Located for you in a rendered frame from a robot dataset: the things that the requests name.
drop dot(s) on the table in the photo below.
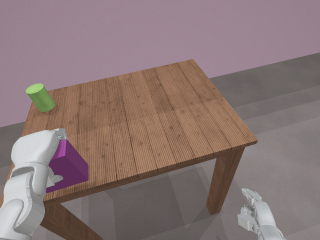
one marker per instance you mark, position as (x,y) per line
(139,125)

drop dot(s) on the right robot forearm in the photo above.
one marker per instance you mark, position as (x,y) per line
(269,232)

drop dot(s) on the left robot forearm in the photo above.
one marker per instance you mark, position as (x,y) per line
(23,209)

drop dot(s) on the robot right hand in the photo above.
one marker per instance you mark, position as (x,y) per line
(252,218)

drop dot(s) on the sponge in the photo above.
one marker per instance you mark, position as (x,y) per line
(68,163)

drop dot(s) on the robot left hand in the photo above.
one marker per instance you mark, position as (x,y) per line
(39,147)

